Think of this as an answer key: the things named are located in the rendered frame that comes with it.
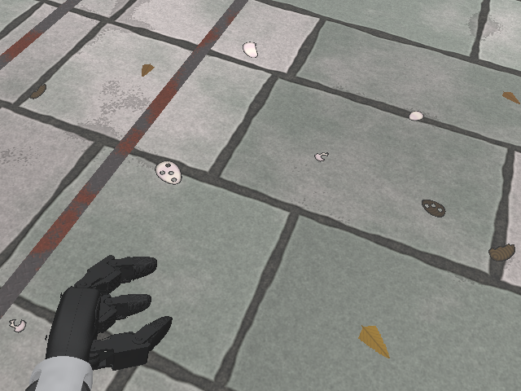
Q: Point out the left robot hand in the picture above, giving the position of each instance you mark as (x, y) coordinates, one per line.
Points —
(87, 309)

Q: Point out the left robot forearm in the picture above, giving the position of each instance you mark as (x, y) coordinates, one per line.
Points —
(61, 373)

